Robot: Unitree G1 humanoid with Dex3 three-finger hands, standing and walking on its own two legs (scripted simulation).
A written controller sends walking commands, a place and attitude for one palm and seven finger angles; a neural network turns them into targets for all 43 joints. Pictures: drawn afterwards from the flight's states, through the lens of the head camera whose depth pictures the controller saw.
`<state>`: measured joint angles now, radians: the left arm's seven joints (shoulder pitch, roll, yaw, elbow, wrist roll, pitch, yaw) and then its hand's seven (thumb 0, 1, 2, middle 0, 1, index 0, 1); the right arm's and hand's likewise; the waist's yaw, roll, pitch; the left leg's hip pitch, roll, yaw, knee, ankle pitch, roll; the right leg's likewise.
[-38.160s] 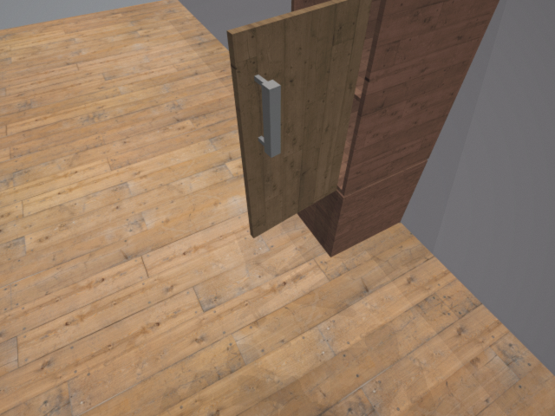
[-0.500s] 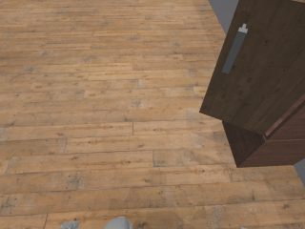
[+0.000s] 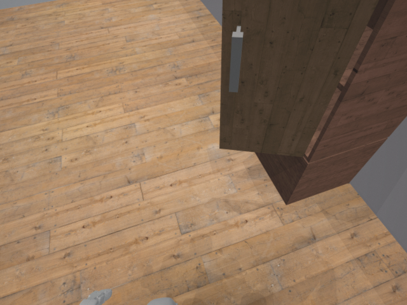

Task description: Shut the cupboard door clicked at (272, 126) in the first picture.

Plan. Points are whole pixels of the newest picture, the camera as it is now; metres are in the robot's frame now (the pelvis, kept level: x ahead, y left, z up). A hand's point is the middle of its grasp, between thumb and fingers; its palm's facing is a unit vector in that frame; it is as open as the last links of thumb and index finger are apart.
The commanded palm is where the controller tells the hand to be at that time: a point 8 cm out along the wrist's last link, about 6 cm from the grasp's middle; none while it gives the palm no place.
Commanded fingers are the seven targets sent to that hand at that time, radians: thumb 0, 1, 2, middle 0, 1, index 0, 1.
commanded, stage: turn to face it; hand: left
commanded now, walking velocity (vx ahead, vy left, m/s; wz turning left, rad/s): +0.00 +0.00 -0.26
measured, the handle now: (236, 60) +0.69 -0.06 +0.09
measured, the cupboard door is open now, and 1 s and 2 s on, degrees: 62 62 62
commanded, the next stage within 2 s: take the last steps up to it in 0.04 s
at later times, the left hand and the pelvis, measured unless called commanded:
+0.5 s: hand (134, 296) +0.16 +0.17 -0.15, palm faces -0.16 -0.97 -0.17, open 7.4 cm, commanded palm none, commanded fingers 0.00 0.90 0.90 -0.20 -0.30 -0.20 -0.30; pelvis +0.06 -0.02 +0.02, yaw -9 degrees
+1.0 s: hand (190, 264) +0.24 +0.06 -0.19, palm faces -0.14 -0.98 -0.11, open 7.4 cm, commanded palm none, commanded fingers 0.00 0.90 0.90 -0.20 -0.30 -0.20 -0.30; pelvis +0.19 -0.11 +0.00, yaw -10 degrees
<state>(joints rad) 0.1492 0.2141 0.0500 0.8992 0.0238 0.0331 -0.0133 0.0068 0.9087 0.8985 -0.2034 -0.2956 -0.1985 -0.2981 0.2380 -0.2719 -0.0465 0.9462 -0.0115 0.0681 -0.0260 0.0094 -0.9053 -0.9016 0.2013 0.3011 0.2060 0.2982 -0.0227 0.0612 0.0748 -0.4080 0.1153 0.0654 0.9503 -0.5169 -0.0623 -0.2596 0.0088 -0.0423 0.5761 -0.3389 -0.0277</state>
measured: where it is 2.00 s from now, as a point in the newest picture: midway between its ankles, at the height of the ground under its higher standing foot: outside the picture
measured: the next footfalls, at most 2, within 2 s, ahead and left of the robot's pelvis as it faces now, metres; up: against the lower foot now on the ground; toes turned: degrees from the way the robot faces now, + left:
left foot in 0.24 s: +0.08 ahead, +0.13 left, +0.00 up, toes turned +1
right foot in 0.62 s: +0.15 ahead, -0.20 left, +0.00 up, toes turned -16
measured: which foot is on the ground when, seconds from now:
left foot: up 0.00-0.22, down 0.24-0.62, up 0.64-0.90, down 0.92-1.00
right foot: down 0.00-0.24, up 0.26-0.60, down 0.62-0.92, up 0.94-1.00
